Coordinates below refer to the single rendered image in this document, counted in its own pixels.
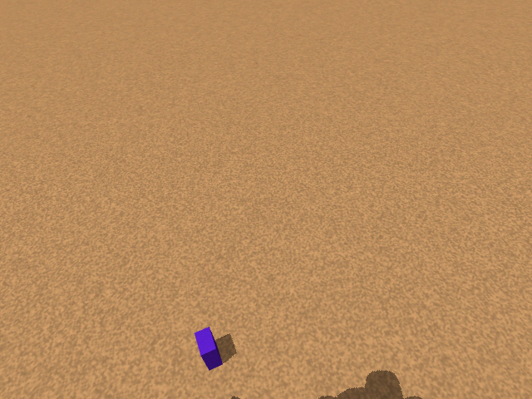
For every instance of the carton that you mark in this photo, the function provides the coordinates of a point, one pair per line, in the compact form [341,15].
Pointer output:
[208,348]

